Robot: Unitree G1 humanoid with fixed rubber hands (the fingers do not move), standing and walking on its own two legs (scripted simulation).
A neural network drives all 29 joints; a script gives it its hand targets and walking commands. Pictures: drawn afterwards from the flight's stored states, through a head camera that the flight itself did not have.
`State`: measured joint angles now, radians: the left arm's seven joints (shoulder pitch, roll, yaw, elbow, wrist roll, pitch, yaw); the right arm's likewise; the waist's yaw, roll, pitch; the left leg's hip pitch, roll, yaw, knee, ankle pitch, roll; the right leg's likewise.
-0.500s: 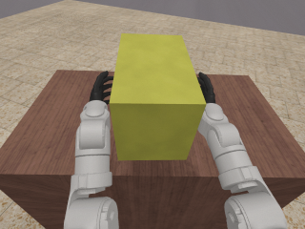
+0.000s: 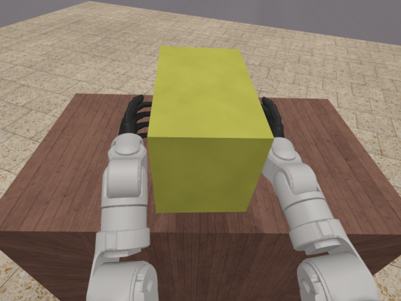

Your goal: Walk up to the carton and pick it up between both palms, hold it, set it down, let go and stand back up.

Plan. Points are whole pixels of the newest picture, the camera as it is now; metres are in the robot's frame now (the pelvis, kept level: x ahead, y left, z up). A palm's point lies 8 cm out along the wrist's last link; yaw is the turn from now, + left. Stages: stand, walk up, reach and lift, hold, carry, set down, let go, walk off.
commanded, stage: hold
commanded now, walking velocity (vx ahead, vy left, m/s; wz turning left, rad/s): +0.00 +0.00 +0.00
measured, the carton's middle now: (201, 124) +0.42 +0.01 +0.17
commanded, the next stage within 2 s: none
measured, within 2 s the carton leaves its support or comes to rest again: neither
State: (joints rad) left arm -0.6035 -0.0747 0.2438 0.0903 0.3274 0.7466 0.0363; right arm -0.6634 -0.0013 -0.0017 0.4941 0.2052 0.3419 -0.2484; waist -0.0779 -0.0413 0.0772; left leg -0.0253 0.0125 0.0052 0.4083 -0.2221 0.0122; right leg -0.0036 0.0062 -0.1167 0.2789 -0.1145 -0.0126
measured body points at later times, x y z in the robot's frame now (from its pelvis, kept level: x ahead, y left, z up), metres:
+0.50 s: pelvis -0.01 -0.01 +0.00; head -0.04 +0.02 +0.45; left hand +0.37 +0.14 +0.19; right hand +0.38 -0.13 +0.18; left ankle +0.01 +0.10 -0.75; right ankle +0.04 -0.11 -0.75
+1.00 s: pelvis +0.00 +0.00 +0.00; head -0.03 +0.03 +0.45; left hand +0.38 +0.14 +0.18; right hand +0.38 -0.13 +0.18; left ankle +0.01 +0.10 -0.75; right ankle +0.04 -0.11 -0.75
